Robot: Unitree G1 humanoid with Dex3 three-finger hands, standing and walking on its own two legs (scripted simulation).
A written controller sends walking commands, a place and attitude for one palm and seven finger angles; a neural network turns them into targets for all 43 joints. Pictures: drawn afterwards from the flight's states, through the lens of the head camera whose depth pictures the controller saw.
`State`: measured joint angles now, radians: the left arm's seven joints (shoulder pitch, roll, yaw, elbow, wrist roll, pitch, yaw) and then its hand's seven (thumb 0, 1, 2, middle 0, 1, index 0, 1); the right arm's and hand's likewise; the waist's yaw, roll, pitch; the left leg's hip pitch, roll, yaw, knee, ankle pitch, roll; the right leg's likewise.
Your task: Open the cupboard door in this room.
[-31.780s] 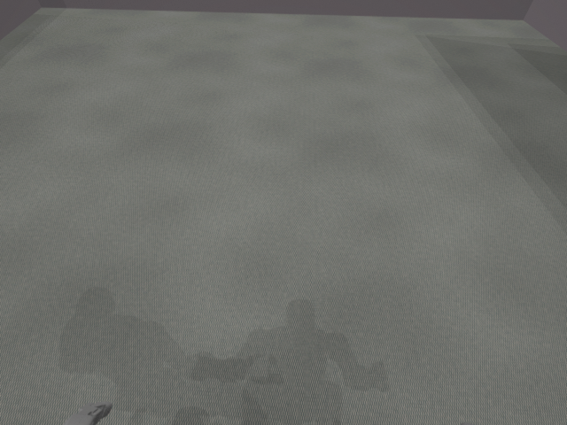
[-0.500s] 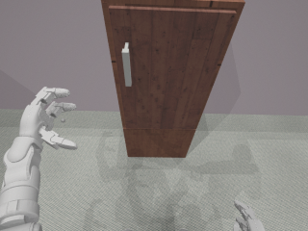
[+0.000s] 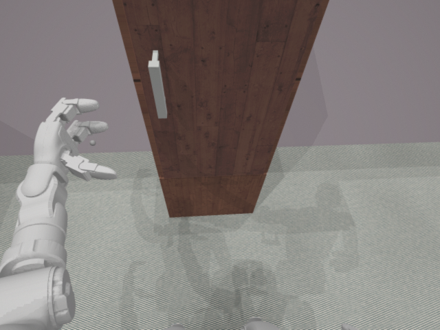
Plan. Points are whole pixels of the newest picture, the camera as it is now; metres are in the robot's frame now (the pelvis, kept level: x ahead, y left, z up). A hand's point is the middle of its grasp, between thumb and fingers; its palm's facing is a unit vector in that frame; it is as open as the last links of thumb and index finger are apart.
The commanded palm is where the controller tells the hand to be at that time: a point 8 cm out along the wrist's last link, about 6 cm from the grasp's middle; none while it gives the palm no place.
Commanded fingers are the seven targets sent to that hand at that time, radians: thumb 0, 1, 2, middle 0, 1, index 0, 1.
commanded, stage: move the hooked fingers beside the handle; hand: left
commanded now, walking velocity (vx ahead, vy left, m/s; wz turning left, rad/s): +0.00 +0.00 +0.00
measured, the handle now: (159, 86) +0.59 +0.13 +0.08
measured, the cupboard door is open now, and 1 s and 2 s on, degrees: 0 0 0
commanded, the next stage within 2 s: slide the fingers in behind the handle in 1.60 s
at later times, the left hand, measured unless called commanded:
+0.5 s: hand (118, 113) +0.50 +0.20 +0.08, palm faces +0.07 -1.00 +0.00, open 14.0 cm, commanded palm +0.48 +0.25 +0.08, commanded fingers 0.00 -0.50 0.30 -0.30 -1.20 -0.30 -1.20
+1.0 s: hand (128, 102) +0.55 +0.19 +0.07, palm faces +0.06 -1.00 -0.01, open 14.0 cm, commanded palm +0.52 +0.24 +0.07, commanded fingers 0.00 -0.50 0.30 -0.30 -1.20 -0.30 -1.20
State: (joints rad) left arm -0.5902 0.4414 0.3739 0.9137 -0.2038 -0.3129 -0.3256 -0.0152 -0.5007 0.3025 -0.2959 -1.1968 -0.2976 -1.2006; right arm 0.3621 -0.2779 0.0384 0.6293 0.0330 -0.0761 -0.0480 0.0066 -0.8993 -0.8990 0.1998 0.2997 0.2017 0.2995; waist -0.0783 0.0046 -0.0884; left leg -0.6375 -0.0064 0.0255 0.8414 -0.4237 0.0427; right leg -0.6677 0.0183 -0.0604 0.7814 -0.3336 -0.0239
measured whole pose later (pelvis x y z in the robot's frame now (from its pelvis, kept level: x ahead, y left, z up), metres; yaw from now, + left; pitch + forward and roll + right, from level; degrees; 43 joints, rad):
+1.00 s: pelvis +0.01 +0.00 -0.01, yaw -2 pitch +22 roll -3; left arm -0.97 0.59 0.47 1.25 -0.05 -0.35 -0.21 -0.01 -0.50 0.30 -0.30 -1.20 -0.30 -1.20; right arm 0.47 -0.28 0.05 0.60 -0.03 0.08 0.01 0.00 -0.90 -0.90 0.20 0.30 0.20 0.30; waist -0.21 0.02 -0.10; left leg -0.84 0.03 0.04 0.93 -0.47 0.04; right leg -0.87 0.05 -0.05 0.83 -0.35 -0.02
